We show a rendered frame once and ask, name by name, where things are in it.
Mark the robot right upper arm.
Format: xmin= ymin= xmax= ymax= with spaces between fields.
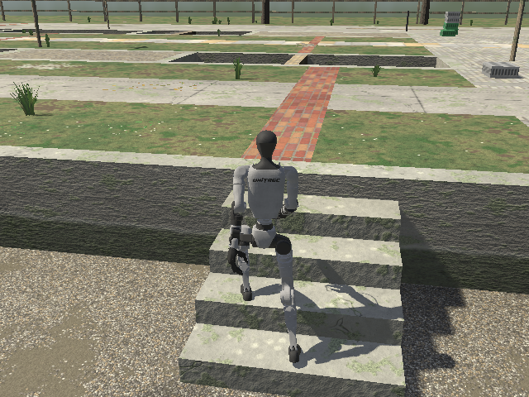
xmin=283 ymin=166 xmax=298 ymax=209

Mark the robot right hand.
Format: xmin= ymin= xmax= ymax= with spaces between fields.
xmin=272 ymin=204 xmax=287 ymax=219

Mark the right robot shin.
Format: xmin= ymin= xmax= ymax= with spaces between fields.
xmin=284 ymin=289 xmax=298 ymax=351

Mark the robot left forearm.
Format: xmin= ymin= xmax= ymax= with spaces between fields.
xmin=228 ymin=201 xmax=243 ymax=249

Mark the robot left hand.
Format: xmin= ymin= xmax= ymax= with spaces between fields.
xmin=227 ymin=248 xmax=248 ymax=275

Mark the robot torso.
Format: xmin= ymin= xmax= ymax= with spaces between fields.
xmin=247 ymin=162 xmax=285 ymax=249

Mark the robot right forearm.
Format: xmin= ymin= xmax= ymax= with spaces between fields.
xmin=281 ymin=200 xmax=298 ymax=215

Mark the robot left upper arm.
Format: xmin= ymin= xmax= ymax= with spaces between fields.
xmin=233 ymin=165 xmax=249 ymax=213

